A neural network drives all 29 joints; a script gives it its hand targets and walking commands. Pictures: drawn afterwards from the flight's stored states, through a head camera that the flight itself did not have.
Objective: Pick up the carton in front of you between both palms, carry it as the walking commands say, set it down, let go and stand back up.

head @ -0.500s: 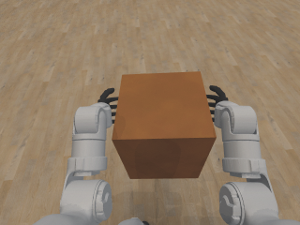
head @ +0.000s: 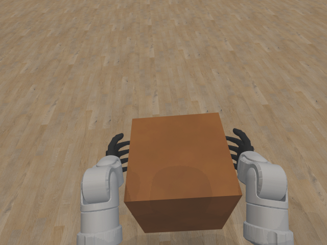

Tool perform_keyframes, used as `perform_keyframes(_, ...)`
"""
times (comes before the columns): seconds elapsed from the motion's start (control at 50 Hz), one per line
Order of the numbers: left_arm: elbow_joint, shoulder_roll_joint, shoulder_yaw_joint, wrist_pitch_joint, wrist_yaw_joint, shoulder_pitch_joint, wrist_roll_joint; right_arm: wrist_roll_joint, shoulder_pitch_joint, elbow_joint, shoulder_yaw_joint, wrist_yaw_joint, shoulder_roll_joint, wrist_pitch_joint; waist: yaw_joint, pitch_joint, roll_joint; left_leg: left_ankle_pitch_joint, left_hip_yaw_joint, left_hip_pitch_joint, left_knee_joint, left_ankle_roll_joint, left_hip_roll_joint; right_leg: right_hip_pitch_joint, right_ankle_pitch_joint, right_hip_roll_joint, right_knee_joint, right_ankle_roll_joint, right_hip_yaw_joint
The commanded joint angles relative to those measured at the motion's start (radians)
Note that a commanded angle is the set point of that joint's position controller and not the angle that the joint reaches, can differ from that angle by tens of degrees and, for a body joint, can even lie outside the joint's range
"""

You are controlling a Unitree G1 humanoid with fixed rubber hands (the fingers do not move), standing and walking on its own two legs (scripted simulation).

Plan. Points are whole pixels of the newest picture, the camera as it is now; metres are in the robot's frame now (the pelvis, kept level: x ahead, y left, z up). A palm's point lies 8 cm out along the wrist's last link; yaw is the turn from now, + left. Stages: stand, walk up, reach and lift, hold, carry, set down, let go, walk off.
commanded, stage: carry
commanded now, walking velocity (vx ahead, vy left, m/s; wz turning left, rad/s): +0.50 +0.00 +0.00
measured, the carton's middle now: (179, 176) +0.28 +0.00 +0.01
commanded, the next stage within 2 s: none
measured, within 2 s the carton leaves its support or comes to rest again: neither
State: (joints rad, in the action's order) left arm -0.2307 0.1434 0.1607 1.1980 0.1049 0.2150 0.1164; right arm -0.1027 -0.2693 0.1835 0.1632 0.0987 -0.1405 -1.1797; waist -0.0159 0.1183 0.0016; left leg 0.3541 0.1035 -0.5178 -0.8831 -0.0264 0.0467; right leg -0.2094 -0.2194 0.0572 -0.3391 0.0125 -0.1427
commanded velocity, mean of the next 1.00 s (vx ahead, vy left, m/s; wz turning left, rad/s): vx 0.50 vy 0.00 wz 0.00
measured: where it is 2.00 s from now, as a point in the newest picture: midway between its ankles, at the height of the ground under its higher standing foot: (174, 124)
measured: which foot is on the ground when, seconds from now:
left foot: up 0.00-0.14, down 0.16-0.70, up 0.72-1.00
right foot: down 0.00-0.20, up 0.22-0.66, down 0.68-1.00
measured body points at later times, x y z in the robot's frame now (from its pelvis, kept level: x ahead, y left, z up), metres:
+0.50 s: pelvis +0.29 +0.04 +0.00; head +0.26 +0.06 +0.45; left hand +0.57 +0.18 +0.08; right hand +0.56 -0.12 +0.09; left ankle +0.23 +0.11 -0.75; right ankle +0.40 -0.12 -0.69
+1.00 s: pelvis +0.59 +0.01 +0.00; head +0.58 +0.00 +0.45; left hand +0.85 +0.17 +0.06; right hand +0.87 -0.14 +0.06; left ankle +0.70 +0.15 -0.72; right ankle +0.56 -0.11 -0.75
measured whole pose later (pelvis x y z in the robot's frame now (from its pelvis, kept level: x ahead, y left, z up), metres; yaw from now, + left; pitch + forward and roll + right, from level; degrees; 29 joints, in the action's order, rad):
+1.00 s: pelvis +0.59 +0.01 +0.00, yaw +1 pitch +3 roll +0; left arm -0.27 0.13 0.09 1.16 0.08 0.10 0.11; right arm -0.12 -0.12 0.28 0.10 0.09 -0.13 -1.16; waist -0.02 0.10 0.01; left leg 0.18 0.12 -0.53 -0.62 -0.02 0.12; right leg -0.14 -0.19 0.06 -0.29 0.00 -0.22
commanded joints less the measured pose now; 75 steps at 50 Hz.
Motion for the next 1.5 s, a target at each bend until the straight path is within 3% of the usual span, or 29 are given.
perform_keyframes(0.0, -0.126, 0.954, -0.755, -0.01, -0.282, 0.523, -0.452, 0.383, -0.451, 0.136, -0.757, -0.24, -0.997, 0.001, -0.001, 0.215, -0.175, -0.11, 0.013, -0.096, 0.177, -0.003, 0.03, 0.279, 0.315, 0.229, 0.124, 0.102, 0.158)
perform_keyframes(0.1, -0.164, 0.891, -0.746, 0.008, -0.287, 0.46, -0.428, 0.379, -0.433, 0.233, -0.776, -0.245, -0.905, -0.026, 0.005, 0.2, -0.233, -0.351, 0.093, 0.198, 0.427, 0.02, -0.02, 0.202, 0.396, 0.171, 0.021, 0.039, 0.039)
perform_keyframes(0.14, -0.143, 0.824, -0.73, 0.025, -0.273, 0.448, -0.396, 0.398, -0.388, 0.132, -0.753, -0.25, -0.904, -0.047, 0.015, 0.244, -0.111, -0.215, 0.17, 0.457, 0.437, 0.037, -0.061, 0.055, 0.37, 0.13, -0.188, 0.024, -0.032)
perform_keyframes(0.16, -0.139, 0.828, -0.74, 0.035, -0.28, 0.45, -0.414, 0.382, -0.36, 0.148, -0.737, -0.256, -0.893, -0.051, 0.032, 0.296, -0.072, -0.165, 0.106, 0.63, 0.38, 0.054, 0.001, -0.067, 0.313, 0.102, -0.354, 0.007, -0.057)
perform_keyframes(0.18, -0.162, 0.806, -0.735, 0.047, -0.279, 0.478, -0.406, 0.352, -0.332, 0.098, -0.723, -0.265, -0.837, -0.05, 0.038, 0.317, 0.207, -0.015, -0.409, 0.695, 0.577, 0.154, 0.293, -0.27, -0.031, -0.002, -0.649, -0.041, -0.059)
perform_keyframes(0.2, -0.119, 0.842, -0.769, 0.06, -0.28, 0.538, -0.424, 0.384, -0.378, 0.059, -0.716, -0.272, -0.868, -0.049, 0.043, 0.276, 0.342, -0.124, -0.576, 0.773, 0.657, 0.231, 0.358, -0.459, -0.317, -0.056, -0.789, -0.033, 0.024)
perform_keyframes(0.24, -0.084, 0.87, -0.747, 0.05, -0.282, 0.518, -0.417, 0.385, -0.36, 0.026, -0.717, -0.277, -0.917, -0.043, 0.037, 0.244, 0.156, -0.208, -0.477, 0.63, 0.63, 0.26, 0.367, -0.512, -0.279, 0.05, -0.918, 0.007, 0.139)
perform_keyframes(0.26, -0.05, 0.919, -0.761, 0.038, -0.279, 0.489, -0.406, 0.39, -0.391, 0.083, -0.74, -0.279, -0.928, -0.043, 0.028, 0.249, 0.033, -0.137, -0.4, 0.582, 0.659, 0.21, 0.322, -0.465, -0.175, 0.087, -0.842, 0.004, 0.147)
perform_keyframes(0.34, -0.083, 0.94, -0.768, -0.001, -0.269, 0.519, -0.383, 0.421, -0.45, 0.094, -0.759, -0.291, -0.964, -0.02, 0.019, 0.206, 0.095, -0.101, -0.157, 0.481, 0.727, 0.136, 0.241, -0.392, -0.033, 0.069, -0.632, -0.019, 0.086)
perform_keyframes(0.4, -0.077, 0.971, -0.779, -0.012, -0.257, 0.47, -0.401, 0.452, -0.465, 0.139, -0.767, -0.288, -0.964, -0.019, 0.031, 0.196, 0.133, -0.062, -0.142, 0.562, 0.768, 0.155, 0.262, -0.474, 0.028, 0.073, -0.483, -0.031, 0.077)
perform_keyframes(0.44, -0.076, 0.907, -0.757, -0.003, -0.252, 0.403, -0.349, 0.428, -0.429, 0.147, -0.754, -0.289, -0.89, -0.028, 0.036, 0.102, 0.045, -0.179, -0.132, 0.581, 0.771, 0.168, 0.263, -0.521, 0.104, 0.066, -0.377, -0.048, 0.041)
perform_keyframes(0.56, -0.112, 0.889, -0.771, 0.028, -0.262, 0.434, -0.395, 0.41, -0.345, 0.11, -0.717, -0.289, -0.871, -0.041, 0.034, 0.071, 0.185, -0.473, 0.06, 0.59, 0.697, 0.112, 0.182, -0.354, 0.232, 0.021, -0.201, -0.009, -0.05)
perform_keyframes(0.64, -0.048, 0.897, -0.756, 0.03, -0.268, 0.447, -0.395, 0.392, -0.359, 0.097, -0.738, -0.283, -0.878, -0.044, 0.017, 0.144, 0.102, -0.675, 0.136, 0.527, 0.372, 0.072, 0.154, -0.015, 0.11, -0.067, -0.082, 0.02, -0.148)
perform_keyframes(0.66, -0.093, 0.868, -0.753, 0.029, -0.278, 0.439, -0.399, 0.393, -0.379, 0.114, -0.739, -0.278, -0.859, -0.046, -0.005, 0.21, 0.084, -0.606, 0.145, 0.379, 0.187, 0.041, 0.117, 0.202, 0.055, -0.014, -0.099, 0.028, -0.07)
perform_keyframes(0.7, -0.005, 0.899, -0.715, 0.016, -0.288, 0.384, -0.374, 0.416, -0.462, 0.178, -0.78, -0.281, -0.887, -0.057, -0.022, 0.298, -0.328, 0.073, 0.072, -0.083, -0.288, -0.022, -0.08, 0.486, -0.041, 0.357, 0.113, 0.229, 0.649)
perform_keyframes(0.74, -0.039, 0.94, -0.732, 0.014, -0.279, 0.415, -0.404, 0.395, -0.393, 0.118, -0.76, -0.292, -0.902, -0.037, -0.013, 0.28, -0.144, 0.091, -0.083, -0.162, -0.482, 0.034, 0.022, 0.393, 0.231, 0.344, 0.075, 0.216, 0.501)
perform_keyframes(0.78, -0.05, 0.971, -0.756, -0.008, -0.276, 0.443, -0.388, 0.417, -0.426, 0.093, -0.767, -0.292, -0.984, -0.029, -0.006, 0.262, -0.076, 0.008, -0.115, -0.136, -0.296, 0.044, 0.098, 0.275, 0.127, 0.298, 0.11, 0.145, 0.348)
perform_keyframes(0.86, -0.117, 1.0, -0.781, -0.045, -0.299, 0.434, -0.446, 0.392, -0.326, 0.108, -0.773, -0.28, -0.965, 0.022, -0.005, 0.205, -0.166, -0.048, -0.034, -0.07, -0.007, 0.023, 0.095, 0.157, -0.12, 0.28, 0.218, 0.125, 0.177)
perform_keyframes(0.94, -0.091, 0.965, -0.78, -0.055, -0.301, 0.336, -0.426, 0.412, -0.339, 0.181, -0.816, -0.273, -0.977, 0.034, -0.001, 0.203, -0.217, -0.185, 0.008, 0.055, 0.303, 0.006, 0.064, 0.165, 0.001, 0.221, 0.192, 0.102, 0.077)
perform_keyframes(0.98, -0.13, 0.909, -0.775, -0.052, -0.289, 0.33, -0.398, 0.388, -0.31, 0.174, -0.804, -0.27, -0.965, 0.03, -0.01, 0.112, -0.12, -0.262, 0.059, 0.007, 0.33, 0.002, 0.058, 0.158, 0.054, 0.24, 0.191, 0.103, 0.083)
perform_keyframes(1.06, -0.186, 0.854, -0.771, -0.012, -0.268, 0.379, -0.392, 0.405, -0.304, 0.198, -0.792, -0.288, -0.879, -0.008, 0.003, 0.112, -0.14, -0.268, 0.141, 0.18, 0.459, 0.011, 0.026, 0.114, -0.045, 0.183, 0.052, 0.069, -0.017)
perform_keyframes(1.08, -0.208, 0.867, -0.805, -0.011, -0.258, 0.367, -0.397, 0.443, -0.316, 0.214, -0.772, -0.287, -0.869, -0.02, 0.019, 0.208, -0.027, -0.177, 0.151, 0.442, 0.469, 0.021, 0.014, 0.034, 0.081, 0.131, -0.114, 0.042, -0.042)
perform_keyframes(1.1, -0.208, 0.817, -0.784, 0.008, -0.255, 0.388, -0.388, 0.4, -0.287, 0.172, -0.753, -0.28, -0.819, -0.033, 0.041, 0.213, 0.081, -0.1, -0.003, 0.555, 0.528, 0.063, 0.132, -0.068, 0.04, 0.093, -0.359, -0.002, -0.095)
perform_keyframes(1.12, -0.229, 0.79, -0.787, 0.024, -0.252, 0.395, -0.389, 0.383, -0.238, 0.135, -0.731, -0.278, -0.817, -0.039, 0.047, 0.256, 0.322, 0.157, -0.421, 0.675, 0.685, 0.158, 0.329, -0.33, -0.218, -0.021, -0.599, -0.058, -0.103)
perform_keyframes(1.14, -0.182, 0.817, -0.782, 0.037, -0.251, 0.44, -0.421, 0.39, -0.282, 0.115, -0.741, -0.272, -0.829, -0.043, 0.047, 0.226, 0.393, 0.036, -0.518, 0.728, 0.727, 0.199, 0.394, -0.455, -0.328, -0.017, -0.731, -0.042, 0.021)
perform_keyframes(1.18, -0.234, 0.827, -0.78, 0.034, -0.264, 0.451, -0.421, 0.411, -0.284, 0.152, -0.736, -0.285, -0.891, -0.041, 0.042, 0.292, 0.162, -0.146, -0.422, 0.728, 0.649, 0.237, 0.37, -0.54, -0.284, 0.051, -0.814, -0.01, 0.099)
perform_keyframes(1.22, -0.119, 0.929, -0.79, 0.03, -0.273, 0.424, -0.417, 0.418, -0.393, 0.181, -0.76, -0.283, -0.903, -0.039, 0.024, 0.249, 0.021, -0.329, -0.243, 0.646, 0.665, 0.155, 0.325, -0.487, -0.148, 0.102, -0.721, -0.011, 0.117)
perform_keyframes(1.24, -0.158, 0.931, -0.799, 0.018, -0.28, 0.458, -0.437, 0.419, -0.404, 0.198, -0.754, -0.279, -0.918, -0.027, 0.031, 0.237, 0.135, -0.312, -0.203, 0.59, 0.684, 0.156, 0.319, -0.455, -0.084, 0.097, -0.681, -0.003, 0.099)
perform_keyframes(1.48, -0.138, 0.879, -0.765, 0.018, -0.256, 0.395, -0.407, 0.388, -0.277, 0.142, -0.769, -0.279, -0.871, -0.024, 0.023, 0.114, 0.105, -0.341, 0.005, 0.553, 0.714, 0.096, 0.223, -0.26, 0.144, 0.039, -0.191, 0.0, -0.038)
